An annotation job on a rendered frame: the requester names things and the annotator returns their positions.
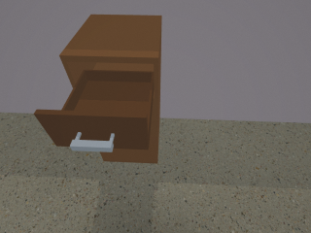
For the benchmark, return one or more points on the cabinet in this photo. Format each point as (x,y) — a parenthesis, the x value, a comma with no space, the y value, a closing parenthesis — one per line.
(120,43)

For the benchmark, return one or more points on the drawer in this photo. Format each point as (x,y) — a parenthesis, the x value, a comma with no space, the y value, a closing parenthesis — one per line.
(105,102)

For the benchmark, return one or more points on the handle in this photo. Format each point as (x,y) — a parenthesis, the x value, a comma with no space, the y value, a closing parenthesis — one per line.
(92,145)

